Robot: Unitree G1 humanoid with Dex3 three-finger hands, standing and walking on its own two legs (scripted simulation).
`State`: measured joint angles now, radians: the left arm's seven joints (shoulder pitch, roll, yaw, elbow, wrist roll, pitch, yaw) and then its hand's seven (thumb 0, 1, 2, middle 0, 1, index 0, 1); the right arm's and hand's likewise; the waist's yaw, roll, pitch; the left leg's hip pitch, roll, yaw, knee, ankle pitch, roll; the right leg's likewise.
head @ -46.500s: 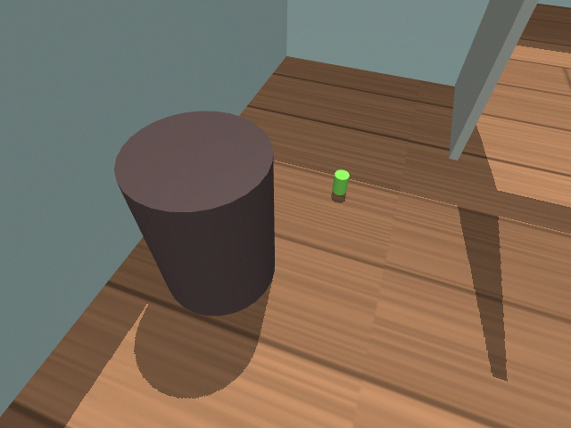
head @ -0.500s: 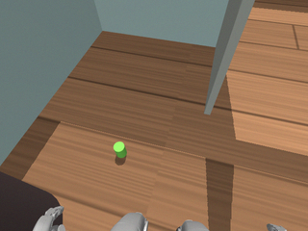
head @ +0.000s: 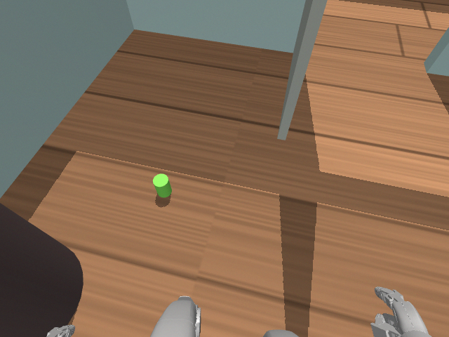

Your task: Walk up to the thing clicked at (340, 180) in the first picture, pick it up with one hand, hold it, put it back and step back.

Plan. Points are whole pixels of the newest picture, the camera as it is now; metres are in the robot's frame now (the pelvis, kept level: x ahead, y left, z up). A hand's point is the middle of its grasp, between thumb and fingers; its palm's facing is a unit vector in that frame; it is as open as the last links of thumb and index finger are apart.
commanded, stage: step back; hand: left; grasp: from above
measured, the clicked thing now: (162, 185) +0.76 +0.34 -0.69
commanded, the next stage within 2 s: stand in 1.82 s
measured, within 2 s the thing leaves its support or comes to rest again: neither
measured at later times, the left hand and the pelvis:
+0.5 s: hand out of the picture -0.07 +0.27 -0.13, palm faces +0.12 -0.91 -0.39, open 7.4 cm; pelvis -0.17 -0.01 +0.01, yaw +8 degrees
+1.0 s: hand out of the picture -0.27 +0.26 -0.13, palm faces +0.13 -0.91 -0.40, open 7.4 cm; pelvis -0.28 -0.02 +0.01, yaw +7 degrees
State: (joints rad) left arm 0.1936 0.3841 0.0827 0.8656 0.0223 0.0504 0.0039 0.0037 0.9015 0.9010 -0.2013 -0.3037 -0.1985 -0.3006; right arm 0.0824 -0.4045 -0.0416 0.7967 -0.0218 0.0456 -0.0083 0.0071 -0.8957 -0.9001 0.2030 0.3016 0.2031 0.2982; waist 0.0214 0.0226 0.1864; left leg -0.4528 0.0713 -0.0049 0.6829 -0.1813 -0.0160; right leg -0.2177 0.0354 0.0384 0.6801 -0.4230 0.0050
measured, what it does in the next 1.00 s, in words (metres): walks backwards: left foot, then right foot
